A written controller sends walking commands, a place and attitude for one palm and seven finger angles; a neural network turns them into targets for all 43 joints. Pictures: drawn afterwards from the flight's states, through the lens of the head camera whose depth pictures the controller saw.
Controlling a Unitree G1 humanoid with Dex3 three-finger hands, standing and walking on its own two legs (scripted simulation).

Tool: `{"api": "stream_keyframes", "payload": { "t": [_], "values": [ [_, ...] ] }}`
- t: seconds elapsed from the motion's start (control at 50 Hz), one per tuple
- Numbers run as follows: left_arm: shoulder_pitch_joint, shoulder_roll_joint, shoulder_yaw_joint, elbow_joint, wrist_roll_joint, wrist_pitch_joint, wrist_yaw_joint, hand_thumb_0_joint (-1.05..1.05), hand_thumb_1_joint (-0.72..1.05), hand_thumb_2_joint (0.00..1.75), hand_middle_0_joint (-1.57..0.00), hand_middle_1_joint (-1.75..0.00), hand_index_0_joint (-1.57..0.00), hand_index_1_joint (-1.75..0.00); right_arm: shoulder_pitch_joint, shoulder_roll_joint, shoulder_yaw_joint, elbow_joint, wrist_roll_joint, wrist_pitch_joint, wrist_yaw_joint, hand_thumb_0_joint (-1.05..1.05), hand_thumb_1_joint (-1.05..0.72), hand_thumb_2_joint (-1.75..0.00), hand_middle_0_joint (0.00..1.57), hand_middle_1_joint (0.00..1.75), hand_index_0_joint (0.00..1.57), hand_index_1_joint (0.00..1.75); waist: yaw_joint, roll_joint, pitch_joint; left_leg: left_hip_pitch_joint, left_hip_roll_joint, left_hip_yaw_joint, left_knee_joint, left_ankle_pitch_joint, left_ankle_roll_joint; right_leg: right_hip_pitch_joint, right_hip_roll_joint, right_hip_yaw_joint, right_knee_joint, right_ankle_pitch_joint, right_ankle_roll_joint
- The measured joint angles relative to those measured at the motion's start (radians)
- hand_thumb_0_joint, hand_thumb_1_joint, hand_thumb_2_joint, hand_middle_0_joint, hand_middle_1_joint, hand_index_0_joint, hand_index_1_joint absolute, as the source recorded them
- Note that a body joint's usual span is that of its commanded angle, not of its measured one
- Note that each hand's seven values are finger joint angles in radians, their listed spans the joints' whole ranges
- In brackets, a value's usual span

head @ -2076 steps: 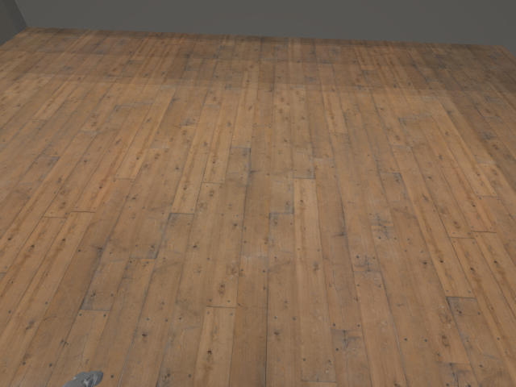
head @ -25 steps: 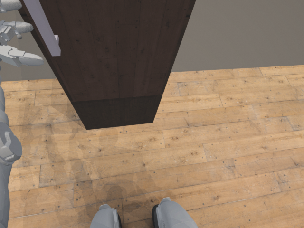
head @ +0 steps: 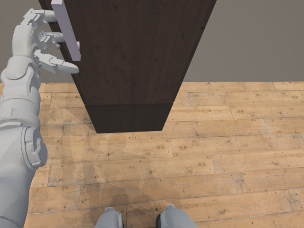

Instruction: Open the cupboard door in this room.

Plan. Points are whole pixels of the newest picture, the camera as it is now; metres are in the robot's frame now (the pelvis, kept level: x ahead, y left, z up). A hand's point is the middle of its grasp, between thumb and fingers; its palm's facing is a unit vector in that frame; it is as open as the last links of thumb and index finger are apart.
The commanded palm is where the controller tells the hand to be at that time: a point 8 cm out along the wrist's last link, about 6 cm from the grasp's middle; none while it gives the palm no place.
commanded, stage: slide the fingers in behind the handle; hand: left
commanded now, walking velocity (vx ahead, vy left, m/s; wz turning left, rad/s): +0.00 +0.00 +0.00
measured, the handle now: (69, 28) +0.59 +0.16 +0.12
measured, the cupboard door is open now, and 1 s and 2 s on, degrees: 0 1 1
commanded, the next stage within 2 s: close the thumb around the handle in 0.98 s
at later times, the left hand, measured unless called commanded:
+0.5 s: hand (78, 44) +0.54 +0.14 +0.12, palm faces -0.03 -1.00 -0.01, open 13.9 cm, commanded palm +0.52 +0.18 +0.11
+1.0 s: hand (79, 46) +0.53 +0.13 +0.12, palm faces -0.02 -1.00 -0.01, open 14.0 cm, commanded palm +0.52 +0.18 +0.11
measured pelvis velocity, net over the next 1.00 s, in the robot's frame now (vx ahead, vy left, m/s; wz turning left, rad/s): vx -0.01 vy -0.01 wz -0.01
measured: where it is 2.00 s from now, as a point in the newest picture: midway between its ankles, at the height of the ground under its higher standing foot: outside the picture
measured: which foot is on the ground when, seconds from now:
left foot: down 0.00-1.00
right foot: down 0.00-1.00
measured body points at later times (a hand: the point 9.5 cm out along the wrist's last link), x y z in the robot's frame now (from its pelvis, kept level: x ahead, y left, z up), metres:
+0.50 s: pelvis -0.01 -0.01 +0.00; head +0.12 +0.00 +0.43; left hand +0.53 +0.19 +0.12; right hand -0.05 -0.27 -0.11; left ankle +0.01 +0.10 -0.68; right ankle -0.01 -0.14 -0.68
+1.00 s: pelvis -0.01 -0.01 +0.00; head +0.11 +0.00 +0.44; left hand +0.53 +0.19 +0.12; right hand -0.04 -0.27 -0.11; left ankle +0.01 +0.10 -0.68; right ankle -0.01 -0.14 -0.68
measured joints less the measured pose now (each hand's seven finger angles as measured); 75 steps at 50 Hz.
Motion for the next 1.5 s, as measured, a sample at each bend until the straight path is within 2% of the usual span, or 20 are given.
{"api": "stream_keyframes", "payload": {
  "t": [0.08, 0.14, 0.3, 0.48, 0.62, 1.14, 1.28, 1.5],
  "values": [
    [-0.012, -0.026, 0.009, 0.011, 0.002, 0.003, 0.007, -0.01, -0.50, 0.30, -0.30, -1.19, -0.27, -1.20, -0.010, 0.001, 0.004, -0.005, 0.000, -0.002, 0.002, 0.00, -0.91, -0.90, 0.20, 0.30, 0.20, 0.30, -0.008, 0.000, 0.001, 0.000, 0.001, 0.003, 0.002, -0.001, -0.001, -0.004, 0.000, 0.003, 0.006, -0.002, -0.001],
    [0.006, -0.034, 0.040, -0.004, 0.012, -0.004, 0.037, -0.01, -0.50, 0.30, -0.31, -1.19, -0.29, -1.21, -0.004, 0.003, 0.002, -0.015, -0.004, -0.006, 0.005, 0.00, -0.91, -0.90, 0.20, 0.30, 0.20, 0.30, -0.013, 0.003, -0.002, 0.000, 0.004, 0.009, 0.002, -0.001, -0.002, -0.010, 0.002, 0.010, 0.011, -0.002, -0.002],
    [0.031, -0.050, 0.036, -0.017, 0.014, -0.018, 0.049, -0.01, -0.49, 0.30, -0.30, -1.19, -0.30, -1.21, 0.025, 0.010, 0.002, -0.004, 0.002, 0.004, 0.012, 0.00, -0.91, -0.90, 0.20, 0.30, 0.20, 0.30, -0.012, 0.012, -0.001, 0.021, 0.008, 0.018, -0.010, 0.002, -0.006, 0.003, 0.007, 0.019, 0.009, 0.000, -0.006],
    [0.014, -0.043, 0.048, 0.012, 0.023, -0.021, 0.068, -0.01, -0.50, 0.30, -0.31, -1.19, -0.30, -1.20, 0.042, 0.003, 0.000, -0.004, 0.002, -0.004, 0.007, 0.01, -0.91, -0.90, 0.20, 0.30, 0.20, 0.30, -0.026, 0.012, 0.005, 0.025, 0.011, 0.024, -0.021, 0.014, -0.009, 0.000, 0.010, 0.025, 0.008, 0.009, -0.010],
    [0.013, -0.059, 0.037, -0.001, 0.018, -0.027, 0.088, -0.01, -0.49, 0.30, -0.30, -1.19, -0.30, -1.20, 0.048, -0.005, -0.009, 0.003, -0.001, -0.010, 0.009, 0.01, -0.91, -0.90, 0.20, 0.30, 0.20, 0.30, -0.022, 0.011, 0.006, 0.020, 0.010, 0.024, -0.023, 0.019, -0.010, -0.007, 0.009, 0.026, 0.010, 0.012, -0.011],
    [0.011, -0.085, 0.012, 0.007, 0.018, -0.038, 0.101, -0.01, -0.49, 0.30, -0.30, -1.20, -0.30, -1.20, 0.017, 0.002, -0.008, 0.002, -0.003, -0.014, 0.012, 0.01, -0.91, -0.90, 0.20, 0.30, 0.20, 0.30, -0.013, 0.011, -0.003, 0.018, 0.001, 0.021, -0.013, 0.011, -0.005, -0.006, 0.001, 0.024, 0.017, 0.003, -0.005],
    [0.021, -0.094, 0.006, -0.011, 0.015, -0.040, 0.116, -0.01, -0.32, 0.38, -0.32, -1.21, -0.30, -1.22, 0.027, 0.004, -0.012, 0.008, -0.005, -0.010, 0.018, 0.01, -0.91, -0.90, 0.20, 0.30, 0.20, 0.30, -0.009, 0.013, -0.005, 0.017, 0.001, 0.022, -0.012, 0.009, -0.005, -0.007, 0.001, 0.026, 0.019, 0.000, -0.004],
    [0.002, -0.090, 0.000, 0.010, 0.017, -0.036, 0.121, -0.01, 0.21, 0.60, -0.35, -1.27, -0.34, -1.28, 0.031, 0.002, -0.011, 0.019, -0.006, -0.008, 0.018, 0.01, -0.91, -0.90, 0.20, 0.30, 0.20, 0.30, -0.011, 0.013, -0.001, 0.016, -0.001, 0.015, -0.011, 0.009, -0.006, -0.006, 0.000, 0.019, 0.019, -0.001, -0.006]
  ]
}}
